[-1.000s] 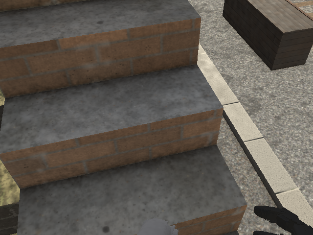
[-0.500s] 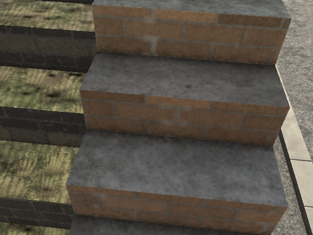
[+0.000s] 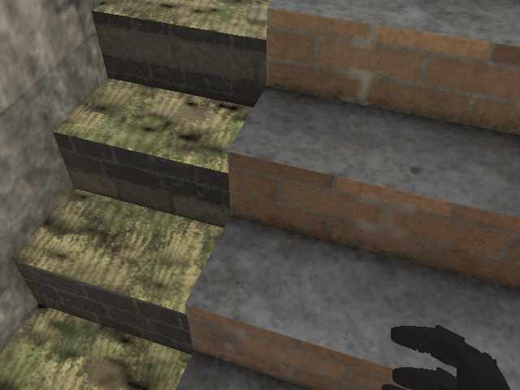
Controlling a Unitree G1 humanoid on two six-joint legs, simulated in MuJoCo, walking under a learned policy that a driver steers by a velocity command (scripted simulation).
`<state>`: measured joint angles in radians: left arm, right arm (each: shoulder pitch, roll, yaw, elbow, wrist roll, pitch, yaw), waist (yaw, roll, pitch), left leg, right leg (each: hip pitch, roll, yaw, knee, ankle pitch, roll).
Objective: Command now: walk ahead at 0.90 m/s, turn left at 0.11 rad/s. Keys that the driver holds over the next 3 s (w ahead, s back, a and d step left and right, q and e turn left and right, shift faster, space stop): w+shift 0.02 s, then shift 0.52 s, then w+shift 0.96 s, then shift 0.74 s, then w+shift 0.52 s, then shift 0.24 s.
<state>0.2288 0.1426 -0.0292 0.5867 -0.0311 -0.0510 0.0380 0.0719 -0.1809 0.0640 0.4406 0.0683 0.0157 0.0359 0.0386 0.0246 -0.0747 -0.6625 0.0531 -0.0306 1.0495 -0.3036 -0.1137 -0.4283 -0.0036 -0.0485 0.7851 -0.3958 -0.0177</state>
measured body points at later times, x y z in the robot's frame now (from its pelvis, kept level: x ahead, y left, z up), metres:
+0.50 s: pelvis +0.10 -0.03 +0.04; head +0.10 +0.03 +0.49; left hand +0.21 +0.18 -0.12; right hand +0.16 -0.25 -0.08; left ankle +0.09 +0.12 -0.70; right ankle +0.08 -0.18 -0.51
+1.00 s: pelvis +0.20 -0.07 +0.08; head +0.26 -0.05 +0.53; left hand +0.25 +0.18 -0.08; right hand +0.42 -0.32 +0.04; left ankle +0.23 +0.04 -0.52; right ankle +0.03 -0.18 -0.61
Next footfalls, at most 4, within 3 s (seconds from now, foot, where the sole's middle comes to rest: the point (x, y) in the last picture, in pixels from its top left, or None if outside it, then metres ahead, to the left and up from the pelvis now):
0.04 left None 0.13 0.12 -0.74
0.58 right None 0.07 -0.18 -0.74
0.90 left None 0.27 0.04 -0.55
1.40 right None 0.32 -0.22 -0.55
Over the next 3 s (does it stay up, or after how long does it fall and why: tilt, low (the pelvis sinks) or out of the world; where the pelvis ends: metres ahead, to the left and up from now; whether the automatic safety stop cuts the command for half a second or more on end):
stays up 0.65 -0.18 0.50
